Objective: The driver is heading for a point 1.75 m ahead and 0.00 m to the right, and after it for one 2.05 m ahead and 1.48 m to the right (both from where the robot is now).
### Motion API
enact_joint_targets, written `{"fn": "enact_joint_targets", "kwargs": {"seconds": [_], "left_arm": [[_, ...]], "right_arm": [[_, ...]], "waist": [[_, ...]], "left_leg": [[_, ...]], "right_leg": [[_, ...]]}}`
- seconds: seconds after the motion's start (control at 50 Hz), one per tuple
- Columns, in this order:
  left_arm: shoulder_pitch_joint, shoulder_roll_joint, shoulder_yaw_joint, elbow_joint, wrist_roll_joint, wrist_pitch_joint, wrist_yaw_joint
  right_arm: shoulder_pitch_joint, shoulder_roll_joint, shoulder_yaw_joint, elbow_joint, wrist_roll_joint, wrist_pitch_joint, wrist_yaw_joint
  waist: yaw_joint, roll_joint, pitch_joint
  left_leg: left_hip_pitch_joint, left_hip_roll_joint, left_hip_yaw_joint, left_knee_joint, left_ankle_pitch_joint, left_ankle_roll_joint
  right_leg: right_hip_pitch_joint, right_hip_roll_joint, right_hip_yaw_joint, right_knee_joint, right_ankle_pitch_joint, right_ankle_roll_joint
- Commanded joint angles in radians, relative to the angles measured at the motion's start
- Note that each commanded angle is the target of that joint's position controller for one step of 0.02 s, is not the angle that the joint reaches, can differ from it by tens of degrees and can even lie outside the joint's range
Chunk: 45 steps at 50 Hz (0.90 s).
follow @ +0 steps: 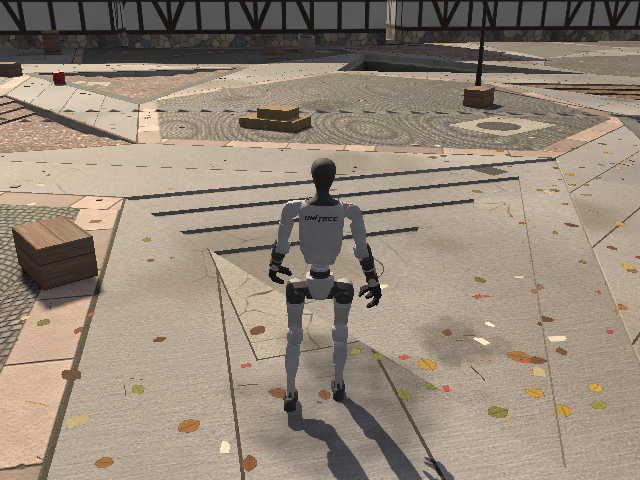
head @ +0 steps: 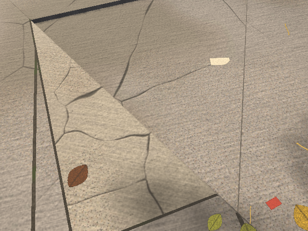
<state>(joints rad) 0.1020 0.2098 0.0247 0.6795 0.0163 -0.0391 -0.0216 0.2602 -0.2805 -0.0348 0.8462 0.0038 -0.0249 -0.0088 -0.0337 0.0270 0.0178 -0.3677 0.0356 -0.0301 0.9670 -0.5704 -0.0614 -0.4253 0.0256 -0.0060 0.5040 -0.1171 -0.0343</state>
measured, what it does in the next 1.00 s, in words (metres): steps on the spot: left foot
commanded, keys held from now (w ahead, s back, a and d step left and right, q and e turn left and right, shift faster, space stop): no key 1.00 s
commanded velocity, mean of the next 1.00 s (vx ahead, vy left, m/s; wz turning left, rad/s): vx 0.03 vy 0.00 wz -0.01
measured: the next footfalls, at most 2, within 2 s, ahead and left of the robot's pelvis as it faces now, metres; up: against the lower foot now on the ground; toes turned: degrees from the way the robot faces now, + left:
left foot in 0.16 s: +0.07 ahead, +0.15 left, +0.00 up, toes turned +0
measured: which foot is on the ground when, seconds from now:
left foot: up 0.00-0.14, down 0.16-1.00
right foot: down 0.00-1.00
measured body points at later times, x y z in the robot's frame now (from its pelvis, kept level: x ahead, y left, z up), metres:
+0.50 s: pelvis +0.06 +0.02 +0.00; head +0.07 +0.02 +0.45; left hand +0.16 +0.27 -0.13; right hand +0.12 -0.23 -0.14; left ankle +0.03 +0.15 -0.73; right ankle +0.09 -0.10 -0.73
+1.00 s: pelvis +0.06 +0.03 +0.01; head +0.07 +0.03 +0.46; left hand +0.12 +0.28 -0.14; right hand +0.08 -0.21 -0.15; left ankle +0.03 +0.15 -0.73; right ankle +0.09 -0.10 -0.73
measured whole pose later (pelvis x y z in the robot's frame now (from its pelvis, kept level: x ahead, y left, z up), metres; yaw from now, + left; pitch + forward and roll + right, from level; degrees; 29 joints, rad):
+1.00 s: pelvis +0.06 +0.03 +0.01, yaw +0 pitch -2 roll +0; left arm 0.17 0.20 0.05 1.08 0.00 0.02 0.04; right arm 0.27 -0.19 -0.02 1.08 0.00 -0.01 -0.04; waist 0.00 0.00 0.04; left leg -0.14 0.01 0.00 0.49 -0.31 -0.01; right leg -0.24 0.00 0.02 0.50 -0.23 0.01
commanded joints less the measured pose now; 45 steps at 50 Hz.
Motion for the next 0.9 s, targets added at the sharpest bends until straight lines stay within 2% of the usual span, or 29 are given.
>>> {"fn": "enact_joint_targets", "kwargs": {"seconds": [0.02,0.06,0.1,0.14,0.16,0.18,0.2,0.22,0.24,0.26,0.3,0.34,0.5,0.68,0.9], "left_arm": [[-0.025,0.145,0.042,-0.039,0.012,0.003,0.004],[-0.032,0.130,0.040,-0.025,0.014,0.006,0.012],[-0.033,0.121,0.037,-0.008,0.008,0.010,0.019],[-0.034,0.104,0.029,0.011,-0.001,0.017,0.021],[-0.002,0.083,0.022,0.032,-0.001,0.017,0.020],[0.022,0.080,0.021,0.049,0.003,0.018,0.020],[0.062,0.093,0.029,0.051,-0.001,0.018,0.021],[0.035,0.105,0.031,0.058,0.002,0.019,0.027],[0.030,0.105,0.034,0.060,-0.003,0.020,0.032],[0.036,0.094,0.034,0.070,-0.004,0.022,0.037],[0.057,0.089,0.036,0.089,-0.001,0.025,0.040],[0.062,0.086,0.037,0.108,-0.004,0.024,0.039],[0.077,0.090,0.045,0.188,-0.016,0.033,0.047],[0.074,0.096,0.048,0.271,-0.020,0.048,0.061],[0.068,0.089,0.043,0.350,-0.021,0.053,0.064]], "right_arm": [[0.082,-0.071,-0.022,-0.025,-0.004,0.033,-0.023],[0.089,-0.045,-0.016,-0.007,-0.008,0.038,-0.029],[0.071,-0.041,-0.016,0.000,-0.009,0.040,-0.028],[0.059,-0.033,-0.014,0.006,-0.021,0.038,-0.022],[0.043,-0.043,-0.014,-0.001,-0.035,0.038,-0.020],[0.026,-0.075,-0.017,-0.016,-0.039,0.036,-0.022],[-0.003,-0.144,-0.037,-0.008,-0.023,0.037,-0.027],[-0.017,-0.104,-0.033,-0.004,-0.018,0.030,-0.025],[-0.026,-0.070,-0.023,0.003,-0.024,0.022,-0.025],[-0.038,-0.058,-0.019,0.006,-0.026,0.014,-0.025],[-0.031,-0.045,-0.015,0.019,-0.018,-0.002,-0.023],[-0.012,-0.052,-0.017,0.036,-0.013,-0.007,-0.023],[0.011,-0.041,-0.013,0.093,-0.007,-0.001,-0.027],[0.020,-0.021,-0.009,0.151,-0.007,0.005,-0.029],[0.044,-0.004,-0.002,0.204,-0.008,0.008,-0.033]], "waist": [[-0.017,-0.155,-0.136],[-0.016,-0.163,-0.147],[-0.010,-0.159,-0.147],[-0.021,-0.141,-0.117],[-0.016,-0.119,-0.089],[0.001,-0.083,-0.043],[0.053,0.040,0.006],[0.030,0.061,0.023],[0.037,0.075,0.027],[0.042,0.080,0.020],[0.041,0.066,0.002],[0.034,0.034,-0.020],[0.026,-0.024,-0.034],[0.031,-0.025,-0.011],[0.034,-0.020,0.017]], "left_leg": [[-0.010,0.044,-0.016,-0.059,0.076,-0.020],[0.077,0.032,0.001,-0.163,0.152,-0.015],[0.138,0.026,0.010,-0.269,0.260,-0.001],[0.223,0.011,0.028,-0.409,0.380,0.024],[0.246,0.027,0.007,-0.462,0.420,0.042],[0.228,0.077,-0.047,-0.520,0.404,0.067],[0.120,0.078,-0.041,-0.517,0.247,0.094],[0.018,0.059,-0.042,-0.559,0.121,0.096],[-0.017,0.056,-0.044,-0.582,0.108,0.082],[-0.020,0.051,-0.039,-0.586,0.149,0.068],[0.019,0.046,-0.032,-0.567,0.233,0.058],[0.049,0.041,-0.026,-0.547,0.301,0.058],[0.102,0.020,-0.004,-0.527,0.433,0.064],[0.122,0.005,0.012,-0.550,0.451,0.064],[0.122,-0.005,0.022,-0.577,0.397,0.062]], "right_leg": [[0.126,-0.240,0.245,-0.195,0.247,-0.189],[0.086,-0.213,0.197,-0.207,0.169,-0.185],[0.071,-0.206,0.190,-0.214,0.025,-0.176],[0.024,-0.173,0.176,-0.210,-0.203,-0.131],[-0.002,-0.147,0.171,-0.209,-0.313,-0.085],[-0.018,-0.115,0.158,-0.181,-0.388,-0.041],[0.014,-0.055,0.096,-0.165,-0.349,-0.010],[0.102,-0.037,0.067,-0.114,-0.277,0.007],[0.148,-0.037,0.061,-0.086,-0.225,0.004],[0.174,-0.043,0.061,-0.072,-0.183,-0.004],[0.188,-0.042,0.057,-0.055,-0.103,-0.012],[0.207,-0.045,0.054,-0.043,-0.022,-0.013],[0.257,-0.053,0.051,-0.026,0.121,-0.005],[0.278,-0.055,0.048,-0.039,0.127,0.002],[0.271,-0.051,0.042,-0.064,0.068,0.008]]}}
Velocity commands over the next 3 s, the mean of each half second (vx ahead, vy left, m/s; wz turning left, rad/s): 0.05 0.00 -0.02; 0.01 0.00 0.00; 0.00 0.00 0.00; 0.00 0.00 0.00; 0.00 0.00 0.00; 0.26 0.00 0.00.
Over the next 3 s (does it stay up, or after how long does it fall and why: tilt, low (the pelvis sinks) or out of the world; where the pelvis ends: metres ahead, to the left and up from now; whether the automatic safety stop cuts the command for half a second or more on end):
stays up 0.19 0.00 0.01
